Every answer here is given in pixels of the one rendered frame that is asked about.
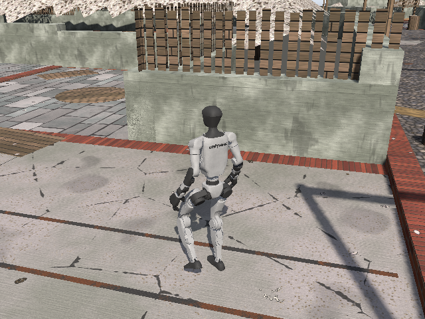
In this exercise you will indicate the robot right foot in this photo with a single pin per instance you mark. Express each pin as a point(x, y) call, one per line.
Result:
point(220, 265)

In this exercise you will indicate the robot left forearm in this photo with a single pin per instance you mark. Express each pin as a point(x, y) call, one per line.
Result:
point(184, 187)

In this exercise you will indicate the robot right hand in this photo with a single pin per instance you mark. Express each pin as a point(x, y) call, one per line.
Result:
point(228, 179)

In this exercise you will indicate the robot left hand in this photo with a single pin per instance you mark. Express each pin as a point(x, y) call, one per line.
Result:
point(175, 201)

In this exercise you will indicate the robot head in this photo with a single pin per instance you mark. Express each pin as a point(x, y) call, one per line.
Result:
point(211, 118)

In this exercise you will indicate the robot right forearm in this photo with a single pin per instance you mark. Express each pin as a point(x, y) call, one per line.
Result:
point(236, 170)

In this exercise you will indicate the robot right upper arm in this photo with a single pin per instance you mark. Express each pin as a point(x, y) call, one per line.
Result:
point(234, 148)

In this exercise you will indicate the robot left upper arm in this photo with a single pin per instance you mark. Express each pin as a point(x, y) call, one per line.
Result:
point(194, 147)

